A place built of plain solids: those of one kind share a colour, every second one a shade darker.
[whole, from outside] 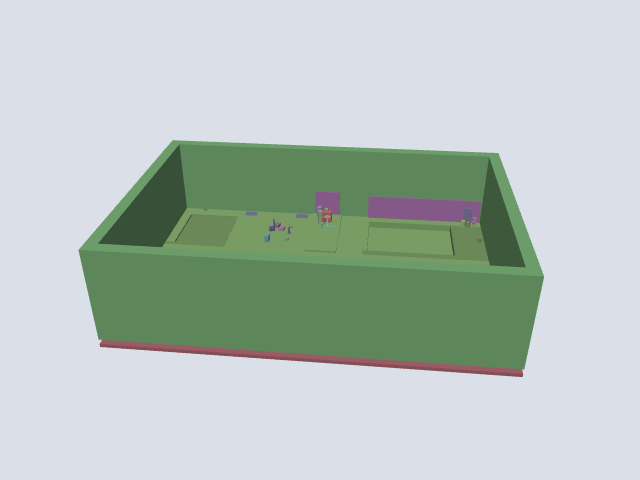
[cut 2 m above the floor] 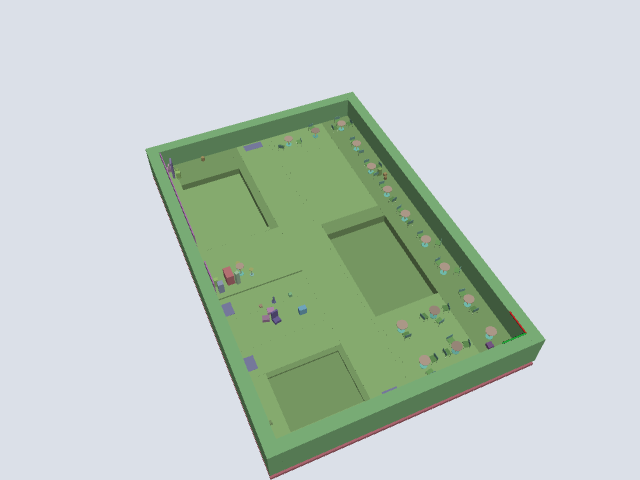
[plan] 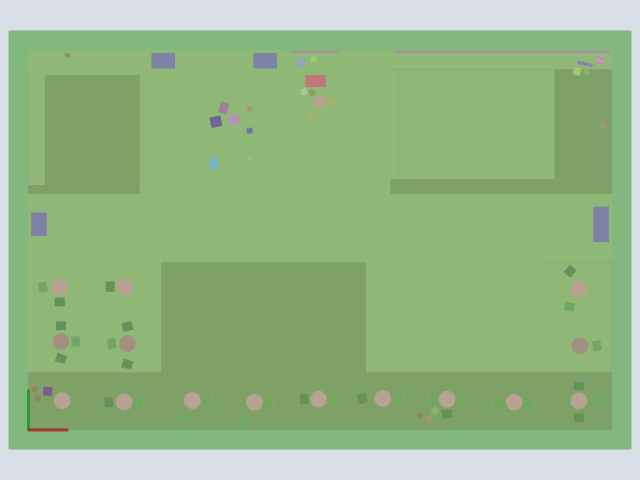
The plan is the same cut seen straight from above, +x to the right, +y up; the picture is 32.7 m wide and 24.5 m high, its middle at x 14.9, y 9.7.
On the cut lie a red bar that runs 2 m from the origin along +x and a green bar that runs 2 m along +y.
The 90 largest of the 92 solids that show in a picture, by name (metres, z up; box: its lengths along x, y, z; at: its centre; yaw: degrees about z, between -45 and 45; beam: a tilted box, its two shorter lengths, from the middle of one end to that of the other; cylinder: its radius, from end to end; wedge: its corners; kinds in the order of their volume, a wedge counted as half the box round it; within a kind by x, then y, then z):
{
 "wall_1": {"box": [1.0, 19.4, 8.0], "at": [-0.5, 9.7, 3.0]},
 "wall_2": {"box": [31.8, 1.0, 8.0], "at": [14.9, -0.5, 3.0]},
 "wall_3": {"box": [31.8, 1.0, 8.0], "at": [14.9, 19.9, 3.0]},
 "wall_4": {"box": [1.0, 19.4, 8.0], "at": [30.3, 9.7, 3.0]},
 "floor_1": {"box": [0.85, 5.61, 1.32], "at": [0.42, 15.3, -0.66]},
 "floor_2": {"box": [5.7, 0.45, 1.32], "at": [2.85, 12.28, -0.66]},
 "floor_3": {"box": [5.7, 1.29, 1.32], "at": [2.85, 18.75, -0.66]},
 "floor_4": {"box": [4.43, 5.61, 1.15], "at": [3.06, 15.3, -0.74]},
 "floor_5": {"box": [6.8, 5.61, 1.32], "at": [3.4, 5.75, -0.66]},
 "floor_6": {"box": [0.42, 5.61, 1.32], "at": [5.49, 15.3, -0.66]},
 "floor_7": {"box": [2.4, 7.35, 1.0], "at": [6.9, 15.72, -0.5]},
 "floor_8": {"box": [2.9, 7.35, 1.0], "at": [9.55, 15.72, -0.5]},
 "floor_9": {"box": [9.15, 5.61, 0.51], "at": [11.38, 5.75, -1.06]},
 "floor_10": {"box": [2.2, 7.35, 1.0], "at": [12.1, 15.72, -0.5]},
 "floor_11": {"box": [2.9, 7.35, 1.16], "at": [14.65, 15.72, -0.42]},
 "floor_12": {"box": [29.8, 2.95, 1.32], "at": [14.9, 1.48, -0.66]},
 "floor_13": {"box": [29.8, 0.39, 1.32], "at": [14.9, 8.76, -0.66]},
 "floor_14": {"box": [29.8, 3.1, 1.0], "at": [14.9, 10.5, -0.5]},
 "floor_15": {"box": [1.3, 5.61, 1.32], "at": [16.6, 5.75, -0.66]},
 "floor_16": {"box": [2.4, 7.35, 1.0], "at": [17.3, 15.72, -0.5]},
 "floor_17": {"box": [0.4, 5.61, 1.32], "at": [18.7, 15.61, -0.66]},
 "floor_18": {"box": [9.15, 5.61, 1.32], "at": [21.82, 5.75, -0.66]},
 "floor_19": {"box": [7.97, 5.61, 0.68], "at": [22.89, 15.61, -0.98]},
 "floor_20": {"box": [11.3, 0.75, 1.32], "at": [24.15, 12.43, -0.66]},
 "floor_21": {"box": [11.3, 0.99, 1.32], "at": [24.15, 18.91, -0.66]},
 "floor_22": {"box": [3.4, 5.61, 1.32], "at": [28.1, 5.75, -0.66]},
 "floor_23": {"box": [2.93, 5.61, 1.32], "at": [28.34, 15.61, -0.66]},
 "floor_base_1": {"box": [31.8, 21.4, 0.3], "at": [14.9, 9.7, -1.57]},
 "back_1": {"box": [2.44, 0.09, 2.45], "at": [14.65, 19.3, 1.39]},
 "back_2": {"box": [10.98, 0.09, 2.35], "at": [24.22, 19.3, 1.18]},
 "counter_1": {"box": [1.05, 0.62, 1.03], "at": [14.67, 17.82, 0.68]},
 "top_1": {"cylinder": 0.42, "from": [1.62, 7.29, 0.74], "to": [1.62, 7.29, 0.77]},
 "top_2": {"cylinder": 0.42, "from": [1.68, 4.52, 0.74], "to": [1.68, 4.52, 0.77]},
 "top_3": {"cylinder": 0.42, "from": [1.73, 1.5, 0.74], "to": [1.73, 1.5, 0.77]},
 "top_4": {"cylinder": 0.42, "from": [4.9, 1.43, 0.74], "to": [4.9, 1.43, 0.77]},
 "top_5": {"cylinder": 0.42, "from": [4.94, 7.32, 0.74], "to": [4.94, 7.32, 0.77]},
 "top_6": {"cylinder": 0.42, "from": [5.07, 4.42, 0.74], "to": [5.07, 4.42, 0.77]},
 "top_7": {"cylinder": 0.42, "from": [8.39, 1.5, 0.74], "to": [8.39, 1.5, 0.77]},
 "top_8": {"cylinder": 0.42, "from": [11.56, 1.41, 0.74], "to": [11.56, 1.41, 0.77]},
 "top_9": {"cylinder": 0.42, "from": [14.83, 1.58, 0.74], "to": [14.83, 1.58, 0.77]},
 "top_10": {"cylinder": 0.34, "from": [14.88, 16.76, 1.15], "to": [14.88, 16.76, 1.19]},
 "top_11": {"cylinder": 0.42, "from": [18.11, 1.61, 0.74], "to": [18.11, 1.61, 0.77]},
 "top_12": {"cylinder": 0.42, "from": [21.39, 1.57, 0.74], "to": [21.39, 1.57, 0.77]},
 "top_13": {"cylinder": 0.42, "from": [24.81, 1.42, 0.74], "to": [24.81, 1.42, 0.77]},
 "top_14": {"cylinder": 0.42, "from": [28.1, 7.2, 0.74], "to": [28.1, 7.2, 0.77]},
 "top_15": {"cylinder": 0.42, "from": [28.12, 1.5, 0.74], "to": [28.12, 1.5, 0.77]},
 "top_16": {"cylinder": 0.42, "from": [28.17, 4.3, 0.74], "to": [28.17, 4.3, 0.77]},
 "chair_seat_1": {"box": [0.46, 0.52, 0.04], "at": [0.74, 7.29, 0.43], "yaw": 7.5},
 "chair_seat_2": {"box": [0.52, 0.46, 0.04], "at": [1.62, 6.53, 0.43], "yaw": 3.1},
 "chair_seat_3": {"box": [0.52, 0.46, 0.04], "at": [1.68, 3.65, 0.43], "yaw": -17.5},
 "chair_seat_4": {"box": [0.52, 0.46, 0.04], "at": [1.68, 5.33, 0.43], "yaw": 1.1},
 "chair_seat_5": {"box": [0.46, 0.52, 0.04], "at": [2.43, 4.52, 0.43], "yaw": 3.4},
 "chair_seat_6": {"box": [0.46, 0.52, 0.04], "at": [4.09, 1.43, 0.43], "yaw": 5.8},
 "chair_seat_7": {"box": [0.46, 0.52, 0.04], "at": [4.18, 7.32, 0.43], "yaw": -1.5},
 "chair_seat_8": {"box": [0.46, 0.52, 0.04], "at": [4.26, 4.42, 0.43], "yaw": 14.0},
 "chair_seat_9": {"box": [0.52, 0.46, 0.04], "at": [5.07, 3.36, 0.43], "yaw": -15.2},
 "chair_seat_10": {"box": [0.52, 0.46, 0.04], "at": [5.07, 5.29, 0.43], "yaw": 12.4},
 "chair_seat_11": {"box": [0.46, 0.52, 0.04], "at": [5.71, 1.43, 0.43], "yaw": -8.4},
 "chair_seat_12": {"box": [0.52, 0.46, 0.04], "at": [7.86, 0.59, 0.43], "yaw": -40.9},
 "chair_seat_13": {"box": [0.46, 0.52, 0.04], "at": [9.19, 1.5, 0.43], "yaw": 8.4},
 "chair_seat_14": {"box": [0.52, 0.46, 0.04], "at": [11.03, 0.5, 0.43], "yaw": -37.9},
 "chair_seat_15": {"box": [0.46, 0.52, 0.04], "at": [12.31, 1.41, 0.43], "yaw": -2.7},
 "chair_seat_16": {"box": [0.46, 0.52, 0.04], "at": [14.07, 1.58, 0.43], "yaw": 2.1},
 "chair_seat_17": {"box": [0.46, 0.52, 0.04], "at": [15.63, 1.58, 0.43], "yaw": 17.3},
 "chair_seat_18": {"box": [0.46, 0.52, 0.04], "at": [17.05, 1.61, 0.43], "yaw": 17.4},
 "chair_seat_19": {"box": [0.46, 0.52, 0.04], "at": [18.98, 1.61, 0.43], "yaw": -2.0},
 "chair_seat_20": {"box": [0.46, 0.52, 0.04], "at": [20.63, 1.57, 0.43], "yaw": 4.8},
 "chair_seat_21": {"box": [0.52, 0.46, 0.04], "at": [21.39, 0.82, 0.43], "yaw": 6.0},
 "chair_seat_22": {"box": [0.46, 0.52, 0.04], "at": [22.14, 1.57, 0.43], "yaw": 0.2},
 "chair_seat_23": {"box": [0.46, 0.52, 0.04], "at": [23.94, 1.42, 0.43], "yaw": -5.2},
 "chair_seat_24": {"box": [0.46, 0.52, 0.04], "at": [25.57, 1.42, 0.43], "yaw": -3.2},
 "chair_seat_25": {"box": [0.52, 0.46, 0.04], "at": [28.12, 0.62, 0.43], "yaw": 4.2},
 "chair_seat_26": {"box": [0.52, 0.46, 0.04], "at": [28.12, 2.25, 0.43], "yaw": -2.3},
 "chair_seat_27": {"box": [0.46, 0.52, 0.04], "at": [28.99, 1.5, 0.43], "yaw": -7.8},
 "chair_seat_28": {"box": [0.46, 0.52, 0.04], "at": [29.04, 4.3, 0.43], "yaw": 11.7},
 "roll_1": {"box": [0.79, 0.18, 1.86], "at": [28.42, 18.69, 0.93], "yaw": -11.2},
 "low_mat_1": {"box": [0.8, 1.2, 0.06], "at": [0.55, 10.5, -0.02]},
 "low_mat_2": {"box": [1.2, 0.8, 0.06], "at": [6.9, 18.85, -0.02]},
 "low_mat_3": {"box": [1.2, 0.8, 0.06], "at": [12.1, 18.85, -0.02]},
 "low_mat_4": {"box": [0.8, 1.8, 0.06], "at": [29.25, 10.5, -0.02]},
 "display_cube_1": {"box": [0.45, 0.46, 1.04], "at": [13.9, 18.74, 0.68], "yaw": -3.2},
 "bin_1": {"cylinder": 0.2, "from": [20.77, 0.98, 0.0], "to": [20.77, 0.98, 0.73]},
 "bin_2": {"box": [0.37, 0.4, 0.67], "at": [28.02, 18.31, 0.34], "yaw": -13.1},
 "crate_1": {"box": [0.44, 0.57, 0.31], "at": [9.99, 16.44, 0.15], "yaw": -17.4},
 "crate_2": {"box": [0.48, 0.55, 0.29], "at": [10.52, 15.85, 0.14], "yaw": -11.6},
 "crate_stack_1": {"box": [0.4, 0.6, 0.63], "at": [9.48, 13.59, 0.32], "yaw": -1.4},
 "hand_truck_1": {"box": [0.56, 0.55, 0.27], "at": [9.59, 15.74, 0.14], "yaw": 11.8},
 "hand_truck_2": {"box": [0.14, 0.55, 0.78], "at": [9.79, 15.78, 0.66], "yaw": 11.8},
 "brochure_stand_1": {"box": [0.3, 0.32, 1.37], "at": [14.09, 17.27, 0.84], "yaw": 18.9},
 "carton_1": {"box": [0.47, 0.45, 0.28], "at": [1.0, 1.98, 0.14], "yaw": -2.4}
}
